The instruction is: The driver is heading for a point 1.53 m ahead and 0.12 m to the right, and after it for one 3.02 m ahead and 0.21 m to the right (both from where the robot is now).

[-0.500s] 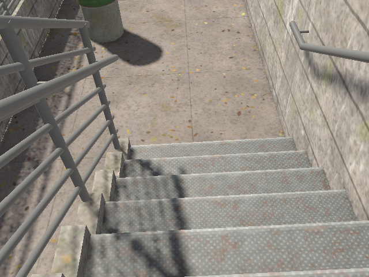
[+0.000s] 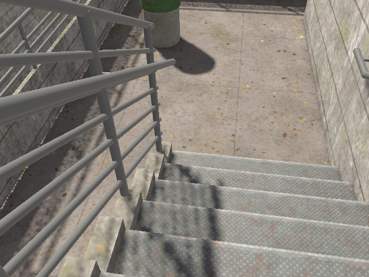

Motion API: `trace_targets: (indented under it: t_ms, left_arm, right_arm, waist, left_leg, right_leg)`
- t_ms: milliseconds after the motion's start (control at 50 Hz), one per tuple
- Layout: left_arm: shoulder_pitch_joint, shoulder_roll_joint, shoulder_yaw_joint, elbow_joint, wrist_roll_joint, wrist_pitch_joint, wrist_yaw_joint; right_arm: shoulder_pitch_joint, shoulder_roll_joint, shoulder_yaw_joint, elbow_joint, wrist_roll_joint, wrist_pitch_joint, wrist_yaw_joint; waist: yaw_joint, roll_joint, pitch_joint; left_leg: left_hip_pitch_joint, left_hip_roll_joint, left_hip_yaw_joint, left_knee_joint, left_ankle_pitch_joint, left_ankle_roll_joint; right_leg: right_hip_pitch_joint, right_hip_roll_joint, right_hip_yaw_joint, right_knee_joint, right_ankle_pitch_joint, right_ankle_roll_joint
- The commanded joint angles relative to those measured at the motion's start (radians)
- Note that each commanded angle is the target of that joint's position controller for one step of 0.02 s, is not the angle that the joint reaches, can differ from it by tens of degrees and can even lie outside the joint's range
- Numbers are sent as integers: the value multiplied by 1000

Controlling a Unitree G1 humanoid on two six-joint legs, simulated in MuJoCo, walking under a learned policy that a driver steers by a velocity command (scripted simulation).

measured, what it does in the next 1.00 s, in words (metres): steps on the spot: left foot, then right foot 0.17 m higher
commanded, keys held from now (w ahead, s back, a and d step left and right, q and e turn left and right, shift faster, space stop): no key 1.00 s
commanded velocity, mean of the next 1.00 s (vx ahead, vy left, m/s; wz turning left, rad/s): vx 0.00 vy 0.00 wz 0.00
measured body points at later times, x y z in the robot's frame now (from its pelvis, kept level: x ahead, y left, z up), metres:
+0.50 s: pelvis +0.00 +0.02 +0.00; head +0.00 +0.06 +0.45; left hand +0.18 +0.20 -0.14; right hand -0.06 -0.22 -0.12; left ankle +0.07 +0.13 -0.73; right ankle -0.03 -0.11 -0.42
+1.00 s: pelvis -0.06 -0.08 +0.14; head -0.05 -0.11 +0.58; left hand -0.10 +0.19 +0.02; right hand +0.08 -0.33 +0.01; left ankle +0.07 +0.08 -0.46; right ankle -0.14 -0.13 -0.55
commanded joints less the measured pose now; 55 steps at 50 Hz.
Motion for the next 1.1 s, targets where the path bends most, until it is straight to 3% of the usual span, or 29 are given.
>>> trace_targets:
  t_ms: [20,40,60,80,100,120,140,160,220,260,320,380,400,440,480,520,560,640,680,700,720,740,760,780,800,840,880,980,1100]
  left_arm:
    - [-101,259,94,-88,-1,33,-17]
    - [-205,218,90,-111,16,45,-23]
    - [-265,164,92,-117,38,48,-26]
    - [-262,62,75,-120,31,46,-44]
    - [-156,3,68,-117,7,22,-60]
    - [-121,42,90,-140,10,3,-67]
    - [-139,79,98,-119,9,3,-71]
    - [-179,87,100,-96,10,17,-70]
    - [-158,44,87,-60,10,50,-102]
    - [-148,22,71,-62,16,62,-107]
    - [-246,43,61,-110,45,73,-75]
    - [-340,61,58,-169,60,74,-42]
    - [-325,81,65,-175,74,67,-32]
    - [-354,73,60,-213,71,68,-35]
    - [-385,72,57,-251,51,80,-41]
    - [-411,69,54,-268,17,79,-41]
    - [-370,29,31,-288,4,74,-49]
    - [-331,34,-10,-350,9,59,-61]
    - [-168,48,-19,-323,-3,59,-72]
    - [32,75,-4,-263,-6,60,-72]
    - [152,120,12,-215,-21,43,-79]
    - [300,204,38,-192,-33,13,-37]
    - [314,160,26,-122,-29,-16,-5]
    - [197,187,42,-125,3,-18,10]
    - [93,181,46,-137,29,-28,9]
    - [-141,144,43,-158,37,-35,-29]
    - [-258,112,37,-183,16,-20,-50]
    - [18,133,36,-77,-12,-36,-23]
    - [272,144,52,27,14,-53,9]
  right_arm:
    - [286,-118,-41,21,7,-9,32]
    - [421,-124,-44,64,19,-6,23]
    - [577,-129,-46,125,36,-20,3]
    - [645,-63,-1,145,4,-49,-13]
    - [634,-145,1,136,19,-62,-40]
    - [571,-233,-31,135,-2,-77,-74]
    - [448,-208,-18,135,-9,-95,-91]
    - [377,-173,-9,140,-7,-103,-84]
    - [282,-73,27,132,4,-100,-72]
    - [278,-102,23,129,21,-100,-71]
    - [384,-147,1,133,29,-107,-77]
    - [537,-154,-22,178,10,-119,-91]
    - [558,-193,-42,193,-1,-125,-93]
    - [565,-198,-51,200,-4,-124,-98]
    - [500,-216,-62,172,-21,-113,-105]
    - [464,-216,-62,128,-23,-114,-89]
    - [442,-278,-84,108,-15,-117,-74]
    - [267,-294,-106,41,9,-92,-83]
    - [227,-327,-133,27,48,-73,-63]
    - [216,-316,-146,44,61,-60,-53]
    - [143,-231,-144,-14,38,-45,-52]
    - [-58,-236,-151,-144,-8,-93,-23]
    - [-44,-184,-148,-110,-22,-144,-19]
    - [42,-139,-138,-89,-1,-162,-24]
    - [62,-153,-142,-57,-4,-156,-32]
    - [200,-147,-144,-8,-11,-84,-42]
    - [241,-159,-148,7,4,-32,-41]
    - [84,-164,-127,12,-36,0,-26]
    - [20,-147,-115,73,-15,-19,-13]
  waist:
    - [-171,-254,5]
    - [-276,-213,23]
    - [-363,9,103]
    - [-337,143,193]
    - [-248,154,204]
    - [-206,209,227]
    - [-135,207,218]
    - [-122,193,190]
    - [-54,187,73]
    - [-41,151,45]
    - [-123,79,62]
    - [-206,80,25]
    - [-219,140,-29]
    - [-224,105,-60]
    - [-206,141,-56]
    - [-206,65,-91]
    - [-191,156,-116]
    - [-108,112,-104]
    - [-70,202,-91]
    - [27,78,-10]
    - [119,-307,143]
    - [221,-474,280]
    - [157,-274,253]
    - [31,-249,165]
    - [-40,-211,112]
    - [-232,-167,25]
    - [-298,-97,-17]
    - [-119,-27,29]
    - [30,-171,12]
  left_leg:
    - [677,-100,158,-172,-85,56]
    - [749,-40,103,-299,-81,71]
    - [696,13,32,-559,-215,55]
    - [663,90,-167,-527,-370,9]
    - [658,261,-589,-696,-365,50]
    - [536,334,-871,-913,-521,81]
    - [478,318,-795,-897,-596,55]
    - [381,256,-636,-835,-598,13]
    - [144,126,-369,-750,-435,23]
    - [74,114,-320,-739,-360,79]
    - [218,125,-319,-697,-252,151]
    - [423,144,-309,-637,-13,207]
    - [526,164,-312,-601,139,225]
    - [586,194,-325,-586,245,275]
    - [590,234,-355,-592,317,315]
    - [534,254,-354,-635,397,372]
    - [500,298,-343,-749,528,402]
    - [370,213,-169,-819,477,261]
    - [152,194,-115,-914,354,230]
    - [47,162,-88,-756,206,196]
    - [-367,3,-43,-433,-510,142]
    - [-817,-143,-314,-291,-675,133]
    - [-842,-170,-573,-199,-478,129]
    - [-775,-209,-544,-132,-352,113]
    - [-611,-223,-449,-15,-234,84]
    - [-211,-244,-249,274,19,25]
    - [-26,-224,-174,422,177,8]
    - [-137,-166,-128,270,323,31]
    - [-286,-147,-165,-74,302,4]
  right_leg:
    - [-407,-151,187,-412,-679,-118]
    - [-437,-117,132,-285,-700,-83]
    - [-426,2,42,80,-610,-59]
    - [-631,102,162,367,-598,-21]
    - [-791,218,302,463,-585,19]
    - [-796,235,432,454,-496,41]
    - [-741,217,435,536,-351,47]
    - [-672,222,381,652,-250,71]
    - [-511,252,254,1017,-121,161]
    - [-498,252,162,1299,-127,202]
    - [-677,227,124,1522,-157,195]
    - [-776,216,133,1608,-197,163]
    - [-776,216,154,1649,-247,152]
    - [-772,199,168,1652,-283,135]
    - [-768,179,192,1649,-296,121]
    - [-660,174,117,1587,-383,97]
    - [-539,152,26,1686,-598,64]
    - [-220,42,31,1146,-702,-25]
    - [142,100,-28,867,-786,-77]
    - [233,133,-4,648,-694,-99]
    - [304,49,404,221,-653,-139]
    - [366,-194,1042,42,-295,-214]
    - [395,-215,1063,77,141,-178]
    - [360,-229,937,113,315,-118]
    - [196,-182,797,157,339,-68]
    - [-222,-122,504,201,377,-15]
    - [-373,-97,397,144,195,-25]
    - [-9,-61,281,73,142,-44]
    - [397,-65,295,166,463,-54]
Next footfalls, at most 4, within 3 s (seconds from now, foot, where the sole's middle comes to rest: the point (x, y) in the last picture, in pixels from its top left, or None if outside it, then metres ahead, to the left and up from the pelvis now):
0.08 left None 0.11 0.13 -0.76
0.70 right None -0.10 -0.13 -0.59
1.46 left None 0.13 0.03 -0.76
2.04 right None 0.12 -0.19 -0.76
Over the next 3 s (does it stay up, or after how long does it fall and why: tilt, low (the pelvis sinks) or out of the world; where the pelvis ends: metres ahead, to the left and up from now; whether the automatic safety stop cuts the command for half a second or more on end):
stays up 0.56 -0.11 -0.22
